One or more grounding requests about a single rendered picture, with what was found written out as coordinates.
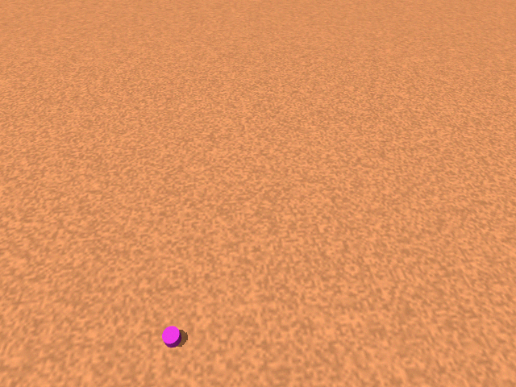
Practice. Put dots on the tin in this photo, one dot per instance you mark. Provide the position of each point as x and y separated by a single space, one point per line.
171 336

